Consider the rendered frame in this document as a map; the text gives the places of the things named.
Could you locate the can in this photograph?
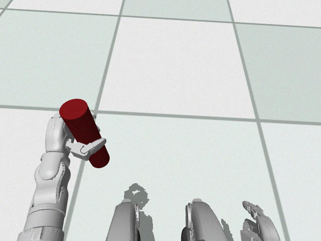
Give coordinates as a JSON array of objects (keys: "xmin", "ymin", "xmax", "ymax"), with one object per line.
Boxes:
[{"xmin": 59, "ymin": 99, "xmax": 110, "ymax": 168}]

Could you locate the right robot hand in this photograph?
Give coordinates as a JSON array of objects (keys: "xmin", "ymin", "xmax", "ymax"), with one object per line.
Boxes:
[{"xmin": 240, "ymin": 201, "xmax": 280, "ymax": 241}]

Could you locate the left robot hand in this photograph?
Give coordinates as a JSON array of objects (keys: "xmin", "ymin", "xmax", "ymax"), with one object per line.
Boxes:
[{"xmin": 45, "ymin": 110, "xmax": 106, "ymax": 161}]

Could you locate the left robot arm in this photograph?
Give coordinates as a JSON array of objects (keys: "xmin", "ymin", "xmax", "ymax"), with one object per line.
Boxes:
[{"xmin": 17, "ymin": 151, "xmax": 71, "ymax": 241}]

